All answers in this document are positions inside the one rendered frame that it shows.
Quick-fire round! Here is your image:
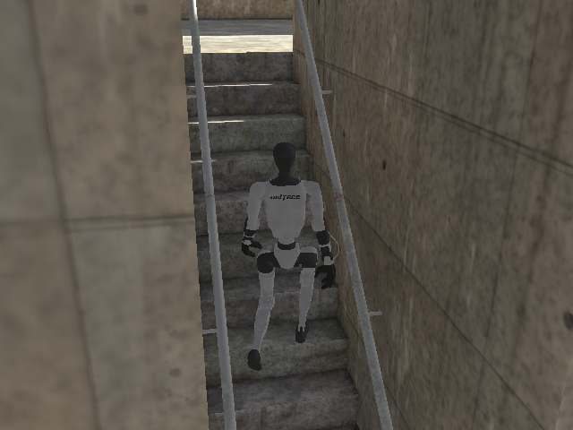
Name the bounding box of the robot right upper arm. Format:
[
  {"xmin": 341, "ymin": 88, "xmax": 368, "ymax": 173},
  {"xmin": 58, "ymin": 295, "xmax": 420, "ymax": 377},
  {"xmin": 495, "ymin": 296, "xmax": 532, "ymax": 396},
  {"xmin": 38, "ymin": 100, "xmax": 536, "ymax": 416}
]
[{"xmin": 304, "ymin": 180, "xmax": 325, "ymax": 232}]

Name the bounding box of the robot right forearm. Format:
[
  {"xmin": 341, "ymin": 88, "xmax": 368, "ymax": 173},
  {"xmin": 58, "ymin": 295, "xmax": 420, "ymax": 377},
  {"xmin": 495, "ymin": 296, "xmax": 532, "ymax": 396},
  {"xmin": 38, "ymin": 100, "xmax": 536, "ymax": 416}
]
[{"xmin": 316, "ymin": 218, "xmax": 334, "ymax": 265}]

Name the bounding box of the right robot shin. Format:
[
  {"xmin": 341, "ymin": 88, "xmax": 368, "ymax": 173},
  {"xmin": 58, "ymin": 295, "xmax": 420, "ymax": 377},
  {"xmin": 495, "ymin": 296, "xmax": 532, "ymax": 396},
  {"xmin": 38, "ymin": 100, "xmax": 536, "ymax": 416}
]
[{"xmin": 298, "ymin": 272, "xmax": 315, "ymax": 331}]

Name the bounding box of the robot left forearm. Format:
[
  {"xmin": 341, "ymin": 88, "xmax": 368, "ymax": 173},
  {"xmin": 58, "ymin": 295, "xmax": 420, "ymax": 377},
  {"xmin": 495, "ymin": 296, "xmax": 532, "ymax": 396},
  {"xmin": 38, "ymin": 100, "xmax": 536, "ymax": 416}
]
[{"xmin": 243, "ymin": 217, "xmax": 256, "ymax": 245}]

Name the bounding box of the robot torso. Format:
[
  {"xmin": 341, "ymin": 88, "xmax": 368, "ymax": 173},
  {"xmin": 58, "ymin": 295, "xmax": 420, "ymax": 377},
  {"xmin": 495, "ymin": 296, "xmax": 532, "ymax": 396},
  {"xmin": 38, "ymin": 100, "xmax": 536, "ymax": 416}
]
[{"xmin": 264, "ymin": 177, "xmax": 306, "ymax": 269}]

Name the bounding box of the left robot hand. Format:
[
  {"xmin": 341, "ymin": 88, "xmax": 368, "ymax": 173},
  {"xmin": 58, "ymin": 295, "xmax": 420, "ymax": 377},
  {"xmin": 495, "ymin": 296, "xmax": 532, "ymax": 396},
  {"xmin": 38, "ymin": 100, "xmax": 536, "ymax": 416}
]
[{"xmin": 241, "ymin": 241, "xmax": 262, "ymax": 257}]

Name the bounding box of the right robot hand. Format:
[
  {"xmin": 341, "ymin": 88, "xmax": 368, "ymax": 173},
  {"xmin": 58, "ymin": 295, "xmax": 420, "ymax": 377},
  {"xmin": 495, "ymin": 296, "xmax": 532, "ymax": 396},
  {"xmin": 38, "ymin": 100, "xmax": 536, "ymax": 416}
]
[{"xmin": 314, "ymin": 263, "xmax": 336, "ymax": 289}]

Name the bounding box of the robot left upper arm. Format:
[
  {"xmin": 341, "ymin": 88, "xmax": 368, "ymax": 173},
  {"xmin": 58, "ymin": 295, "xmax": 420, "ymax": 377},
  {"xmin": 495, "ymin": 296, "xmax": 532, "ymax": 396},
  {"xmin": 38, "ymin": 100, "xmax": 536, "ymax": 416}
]
[{"xmin": 246, "ymin": 182, "xmax": 267, "ymax": 230}]

